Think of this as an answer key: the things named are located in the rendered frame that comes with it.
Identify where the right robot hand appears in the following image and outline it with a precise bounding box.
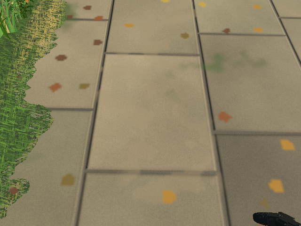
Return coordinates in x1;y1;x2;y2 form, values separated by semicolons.
253;212;301;226

